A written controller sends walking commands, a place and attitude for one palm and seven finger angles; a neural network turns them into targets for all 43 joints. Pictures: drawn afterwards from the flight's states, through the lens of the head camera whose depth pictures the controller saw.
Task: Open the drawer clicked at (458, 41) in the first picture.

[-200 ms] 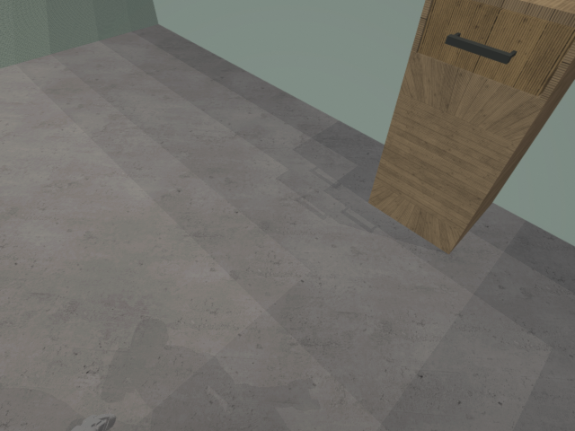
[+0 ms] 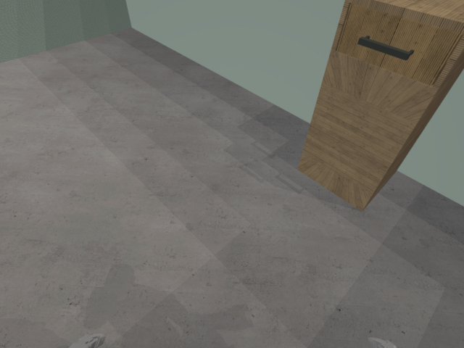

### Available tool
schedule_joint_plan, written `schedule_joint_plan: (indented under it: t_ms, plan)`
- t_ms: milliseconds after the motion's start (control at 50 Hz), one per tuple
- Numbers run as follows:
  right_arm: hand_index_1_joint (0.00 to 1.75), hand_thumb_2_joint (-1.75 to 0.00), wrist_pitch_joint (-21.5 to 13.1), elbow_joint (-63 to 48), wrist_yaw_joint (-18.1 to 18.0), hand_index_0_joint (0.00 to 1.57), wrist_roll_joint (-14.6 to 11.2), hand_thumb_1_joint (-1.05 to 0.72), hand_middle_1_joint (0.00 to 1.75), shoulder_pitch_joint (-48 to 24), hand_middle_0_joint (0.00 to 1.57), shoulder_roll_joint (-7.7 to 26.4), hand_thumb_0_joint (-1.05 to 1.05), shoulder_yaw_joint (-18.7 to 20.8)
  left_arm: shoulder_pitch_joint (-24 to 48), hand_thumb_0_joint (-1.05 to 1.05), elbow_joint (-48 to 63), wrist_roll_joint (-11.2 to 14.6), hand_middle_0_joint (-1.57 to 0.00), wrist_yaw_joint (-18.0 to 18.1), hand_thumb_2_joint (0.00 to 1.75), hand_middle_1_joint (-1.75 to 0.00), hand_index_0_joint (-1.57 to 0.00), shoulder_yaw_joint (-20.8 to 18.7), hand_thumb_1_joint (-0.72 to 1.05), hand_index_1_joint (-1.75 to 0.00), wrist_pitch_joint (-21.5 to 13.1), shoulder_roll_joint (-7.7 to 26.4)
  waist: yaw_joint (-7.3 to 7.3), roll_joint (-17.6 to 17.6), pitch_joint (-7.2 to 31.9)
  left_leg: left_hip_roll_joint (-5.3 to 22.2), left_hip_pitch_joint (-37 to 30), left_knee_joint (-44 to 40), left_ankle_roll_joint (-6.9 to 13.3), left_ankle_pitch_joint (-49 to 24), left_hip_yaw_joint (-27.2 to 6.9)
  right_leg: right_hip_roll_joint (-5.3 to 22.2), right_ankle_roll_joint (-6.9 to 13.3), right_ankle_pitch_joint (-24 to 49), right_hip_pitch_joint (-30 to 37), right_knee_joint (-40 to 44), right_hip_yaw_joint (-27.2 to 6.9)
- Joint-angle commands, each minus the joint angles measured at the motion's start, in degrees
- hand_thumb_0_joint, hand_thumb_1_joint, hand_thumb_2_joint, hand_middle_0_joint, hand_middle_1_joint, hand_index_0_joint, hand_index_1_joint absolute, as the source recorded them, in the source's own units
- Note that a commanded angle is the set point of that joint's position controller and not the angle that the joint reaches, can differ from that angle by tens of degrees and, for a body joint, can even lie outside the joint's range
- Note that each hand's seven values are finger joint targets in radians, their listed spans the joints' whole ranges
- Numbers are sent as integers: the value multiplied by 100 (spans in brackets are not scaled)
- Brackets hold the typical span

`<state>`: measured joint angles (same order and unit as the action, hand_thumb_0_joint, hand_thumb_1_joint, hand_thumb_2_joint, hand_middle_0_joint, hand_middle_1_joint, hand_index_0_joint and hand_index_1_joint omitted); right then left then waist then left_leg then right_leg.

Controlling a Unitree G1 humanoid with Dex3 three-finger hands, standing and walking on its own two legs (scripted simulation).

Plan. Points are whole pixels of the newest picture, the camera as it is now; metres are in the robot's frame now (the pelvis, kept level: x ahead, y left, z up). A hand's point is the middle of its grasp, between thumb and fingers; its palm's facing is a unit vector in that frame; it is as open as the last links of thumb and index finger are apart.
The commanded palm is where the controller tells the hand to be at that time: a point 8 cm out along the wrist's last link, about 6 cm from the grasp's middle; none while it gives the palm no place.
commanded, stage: stand and wait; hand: left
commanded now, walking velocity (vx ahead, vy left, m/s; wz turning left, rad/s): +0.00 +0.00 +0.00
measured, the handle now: (385, 46) +1.11 -0.49 +0.07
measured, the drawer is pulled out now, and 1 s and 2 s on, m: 0.00 0.00 0.00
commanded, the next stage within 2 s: look at it before walking up in 0.64 s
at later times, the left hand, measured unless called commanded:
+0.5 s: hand out of the picture +0.05 +0.24 -0.15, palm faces -0.02 -0.94 -0.33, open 7.4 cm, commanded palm none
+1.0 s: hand out of the picture +0.06 +0.24 -0.15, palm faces -0.02 -0.95 -0.32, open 7.4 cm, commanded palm none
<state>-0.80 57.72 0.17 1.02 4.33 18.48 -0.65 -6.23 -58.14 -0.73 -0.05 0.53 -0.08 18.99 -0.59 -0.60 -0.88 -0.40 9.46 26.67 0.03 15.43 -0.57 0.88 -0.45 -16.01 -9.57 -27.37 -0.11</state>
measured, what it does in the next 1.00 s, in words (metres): stands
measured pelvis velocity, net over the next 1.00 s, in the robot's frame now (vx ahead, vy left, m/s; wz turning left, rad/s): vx -0.02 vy -0.01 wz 0.00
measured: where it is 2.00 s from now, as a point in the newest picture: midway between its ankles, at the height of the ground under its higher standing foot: outside the picture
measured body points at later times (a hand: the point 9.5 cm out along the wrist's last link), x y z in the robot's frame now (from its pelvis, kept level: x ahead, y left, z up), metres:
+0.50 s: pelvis -0.02 -0.01 +0.00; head -0.01 -0.01 +0.45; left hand +0.05 +0.29 -0.13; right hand +0.06 -0.31 -0.13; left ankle -0.01 +0.12 -0.74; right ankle -0.01 -0.12 -0.74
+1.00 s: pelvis -0.02 -0.01 +0.01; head -0.01 +0.00 +0.46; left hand +0.06 +0.29 -0.13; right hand +0.07 -0.30 -0.12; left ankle -0.01 +0.12 -0.74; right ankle -0.01 -0.12 -0.74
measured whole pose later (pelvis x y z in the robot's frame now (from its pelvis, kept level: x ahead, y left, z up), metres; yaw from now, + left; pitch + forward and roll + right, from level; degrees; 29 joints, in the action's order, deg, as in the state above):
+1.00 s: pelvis -0.02 -0.01 +0.01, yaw +0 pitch -2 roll +0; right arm -0.8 63.4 0.4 0.6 6.2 19.3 -0.6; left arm -7.0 -62.3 -0.8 -0.3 0.2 -0.5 19.5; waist -0.3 -0.5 -2.2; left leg 0.4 8.6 22.0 -0.7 11.4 -1.1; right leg 0.1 0.2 -12.0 -8.5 -22.4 0.4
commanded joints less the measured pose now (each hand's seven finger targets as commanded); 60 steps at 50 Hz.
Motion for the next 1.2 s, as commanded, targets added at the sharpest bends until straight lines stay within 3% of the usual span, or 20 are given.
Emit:
schedule_joint_plan:
  t_ms: [0,620,1080,1180]
  plan:
    - [30,-90,-117,-306,-106,20,-13,-90,30,-244,20,1214,0,334,237,0,363,6,-20,85,90,-30,-20,-284,90,-30,-111,1225,60,114,359,632,-99,-493,228,-1411,-444,571,233,1263,52,450,-436]
    - [30,-90,-98,218,-71,20,-45,-90,30,-45,20,1259,0,273,128,0,-40,17,-20,56,90,-30,-20,-257,90,-30,-140,1270,44,42,198,660,-42,-787,153,-833,-548,634,240,516,20,942,-600]
    - [30,-90,-113,207,-81,20,-62,-90,30,-71,20,1277,0,270,97,0,-41,11,-20,64,90,-30,-20,-259,90,-30,-155,1262,39,83,351,709,-262,-822,149,-1288,-560,625,222,1111,191,915,-525]
    - [30,-90,-101,220,-78,20,-66,-90,30,-88,20,1283,0,261,97,0,-64,6,-20,59,90,-30,-20,-258,90,-30,-143,1258,33,98,219,700,-177,-891,148,-1108,-581,620,208,904,157,979,-524]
